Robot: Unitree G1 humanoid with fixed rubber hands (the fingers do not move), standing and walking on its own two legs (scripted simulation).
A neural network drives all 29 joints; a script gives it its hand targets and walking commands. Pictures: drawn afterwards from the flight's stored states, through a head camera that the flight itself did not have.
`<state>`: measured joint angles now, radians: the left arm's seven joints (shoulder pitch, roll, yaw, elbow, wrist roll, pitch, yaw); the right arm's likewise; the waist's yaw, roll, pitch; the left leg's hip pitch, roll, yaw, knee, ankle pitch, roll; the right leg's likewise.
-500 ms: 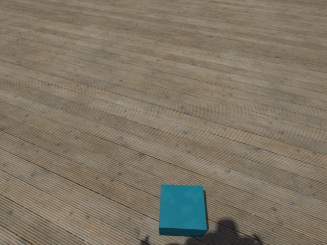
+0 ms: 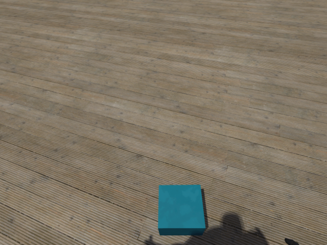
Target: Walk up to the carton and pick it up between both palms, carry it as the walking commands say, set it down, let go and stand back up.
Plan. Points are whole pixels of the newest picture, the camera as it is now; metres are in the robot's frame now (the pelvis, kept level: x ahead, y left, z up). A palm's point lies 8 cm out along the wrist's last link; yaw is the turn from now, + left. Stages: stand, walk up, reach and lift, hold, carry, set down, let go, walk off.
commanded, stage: walk up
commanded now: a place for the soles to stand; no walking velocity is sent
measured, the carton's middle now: (180, 209) +0.43 -0.03 -0.68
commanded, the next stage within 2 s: stand in 1.62 s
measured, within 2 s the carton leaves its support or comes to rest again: neither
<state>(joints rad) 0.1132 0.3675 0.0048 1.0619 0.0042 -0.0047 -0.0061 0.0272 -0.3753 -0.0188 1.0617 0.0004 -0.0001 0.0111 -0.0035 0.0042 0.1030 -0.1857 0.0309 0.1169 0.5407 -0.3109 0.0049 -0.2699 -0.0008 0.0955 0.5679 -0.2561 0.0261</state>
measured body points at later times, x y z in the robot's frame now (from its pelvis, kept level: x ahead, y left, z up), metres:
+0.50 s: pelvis -0.01 +0.00 +0.00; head +0.02 -0.01 +0.45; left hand +0.12 +0.29 -0.12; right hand +0.07 -0.32 -0.13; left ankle -0.01 +0.11 -0.73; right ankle +0.03 -0.14 -0.73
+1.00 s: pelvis +0.00 +0.00 -0.01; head +0.03 -0.01 +0.44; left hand +0.12 +0.30 -0.13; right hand +0.07 -0.32 -0.13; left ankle -0.01 +0.11 -0.73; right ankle +0.03 -0.14 -0.73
